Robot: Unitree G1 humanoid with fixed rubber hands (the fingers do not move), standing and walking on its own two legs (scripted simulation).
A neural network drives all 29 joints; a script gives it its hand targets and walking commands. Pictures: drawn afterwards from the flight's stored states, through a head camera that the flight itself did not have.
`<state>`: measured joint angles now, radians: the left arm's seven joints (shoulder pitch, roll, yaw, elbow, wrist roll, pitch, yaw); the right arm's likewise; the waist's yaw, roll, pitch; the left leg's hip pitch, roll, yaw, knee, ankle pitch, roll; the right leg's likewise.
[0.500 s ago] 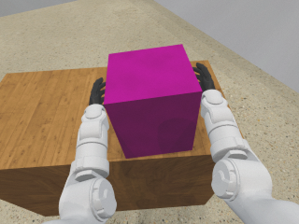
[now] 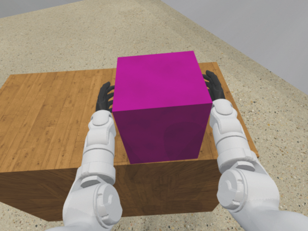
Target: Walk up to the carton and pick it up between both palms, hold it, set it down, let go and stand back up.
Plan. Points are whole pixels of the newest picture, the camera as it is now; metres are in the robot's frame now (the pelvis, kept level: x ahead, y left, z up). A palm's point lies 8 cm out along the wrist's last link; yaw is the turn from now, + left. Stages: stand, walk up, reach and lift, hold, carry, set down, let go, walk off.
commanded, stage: set down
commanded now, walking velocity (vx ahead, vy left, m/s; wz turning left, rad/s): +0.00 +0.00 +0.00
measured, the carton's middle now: (159, 110) +0.44 -0.03 +0.06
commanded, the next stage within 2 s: none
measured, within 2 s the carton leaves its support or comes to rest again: neither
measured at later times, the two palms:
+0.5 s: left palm (104, 112) +0.42 +0.12 +0.09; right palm (216, 101) +0.42 -0.18 +0.10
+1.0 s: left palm (104, 112) +0.42 +0.13 +0.09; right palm (216, 102) +0.42 -0.18 +0.10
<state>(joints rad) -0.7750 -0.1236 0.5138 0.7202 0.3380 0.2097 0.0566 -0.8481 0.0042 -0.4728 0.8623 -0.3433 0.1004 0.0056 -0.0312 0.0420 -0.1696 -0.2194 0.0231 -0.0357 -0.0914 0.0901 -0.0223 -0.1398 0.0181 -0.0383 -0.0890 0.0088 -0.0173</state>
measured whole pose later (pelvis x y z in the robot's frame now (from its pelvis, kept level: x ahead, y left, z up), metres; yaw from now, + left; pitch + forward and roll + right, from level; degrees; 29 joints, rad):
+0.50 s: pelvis +0.00 +0.00 +0.00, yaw +0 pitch +14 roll +0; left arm -0.78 -0.14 0.55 0.76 0.38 0.10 0.03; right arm -0.83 0.03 -0.55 0.83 -0.41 0.07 0.04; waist -0.02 0.03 -0.19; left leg -0.25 0.02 -0.03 -0.09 0.09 -0.02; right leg -0.17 0.02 -0.03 -0.09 0.02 -0.02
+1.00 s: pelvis +0.00 +0.00 +0.00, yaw +0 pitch +16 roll +0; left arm -0.78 -0.15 0.57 0.74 0.41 0.05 0.01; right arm -0.83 0.05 -0.62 0.78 -0.46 0.03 0.08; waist -0.02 0.03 -0.19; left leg -0.30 0.02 -0.02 -0.09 0.10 -0.02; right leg -0.22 0.02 -0.03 -0.09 0.03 -0.01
